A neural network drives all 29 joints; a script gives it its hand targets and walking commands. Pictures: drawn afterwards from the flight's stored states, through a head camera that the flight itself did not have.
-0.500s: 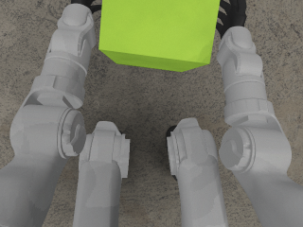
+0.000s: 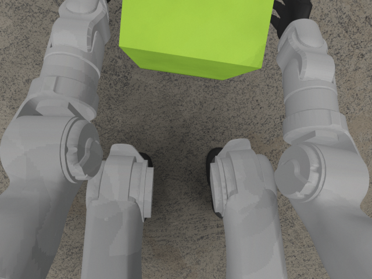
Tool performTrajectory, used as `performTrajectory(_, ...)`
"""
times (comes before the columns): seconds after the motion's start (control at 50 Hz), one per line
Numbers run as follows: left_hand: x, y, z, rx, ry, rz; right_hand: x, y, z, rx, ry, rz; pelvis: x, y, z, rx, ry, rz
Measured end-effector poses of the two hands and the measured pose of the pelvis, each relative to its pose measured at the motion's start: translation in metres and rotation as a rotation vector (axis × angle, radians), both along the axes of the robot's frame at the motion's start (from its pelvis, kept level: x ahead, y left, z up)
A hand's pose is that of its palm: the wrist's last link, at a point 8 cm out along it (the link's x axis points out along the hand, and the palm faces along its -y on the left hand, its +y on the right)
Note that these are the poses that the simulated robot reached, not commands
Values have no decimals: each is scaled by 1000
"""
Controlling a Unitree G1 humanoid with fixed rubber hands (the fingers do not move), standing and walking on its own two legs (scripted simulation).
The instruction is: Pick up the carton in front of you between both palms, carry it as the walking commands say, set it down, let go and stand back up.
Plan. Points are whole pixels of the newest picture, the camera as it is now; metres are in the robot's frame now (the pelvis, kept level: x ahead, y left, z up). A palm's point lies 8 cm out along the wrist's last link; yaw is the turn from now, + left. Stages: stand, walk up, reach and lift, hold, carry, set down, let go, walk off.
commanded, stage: set down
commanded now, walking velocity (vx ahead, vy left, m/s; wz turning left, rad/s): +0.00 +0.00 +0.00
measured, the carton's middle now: (192, 14) +0.55 -0.03 -0.24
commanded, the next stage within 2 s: let go in 1.54 s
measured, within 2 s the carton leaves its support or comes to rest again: neither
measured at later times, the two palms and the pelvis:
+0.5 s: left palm out of the picture +0.56 +0.17 -0.19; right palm (307, 24) +0.52 -0.23 -0.18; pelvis +0.00 +0.00 -0.01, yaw -1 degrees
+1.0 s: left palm out of the picture +0.58 +0.16 -0.02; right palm out of the picture +0.53 -0.22 -0.02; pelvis +0.00 +0.00 +0.09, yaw -1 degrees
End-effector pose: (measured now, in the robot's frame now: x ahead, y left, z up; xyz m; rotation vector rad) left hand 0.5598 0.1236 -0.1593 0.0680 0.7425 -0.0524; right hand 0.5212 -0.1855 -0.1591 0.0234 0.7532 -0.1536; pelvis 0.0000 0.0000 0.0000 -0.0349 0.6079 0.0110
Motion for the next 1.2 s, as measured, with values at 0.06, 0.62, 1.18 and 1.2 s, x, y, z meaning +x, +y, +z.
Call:
performTrajectory(0.06,1,0,-1,-5,-4,-4,1,-1,0,1,-2,7,0,0,0,-1,-3,0)
performTrajectory(0.62,16,32,4,52,-96,56,10,-41,5,-60,-78,-90,1,-3,-8,9,-6,-22)
performTrajectory(1.18,19,39,188,59,-119,64,11,-43,191,-73,-122,-91,12,-2,135,13,219,-24)
performTrajectory(1.2,19,40,194,58,-118,63,10,-44,197,-73,-122,-90,13,-2,140,13,222,-24)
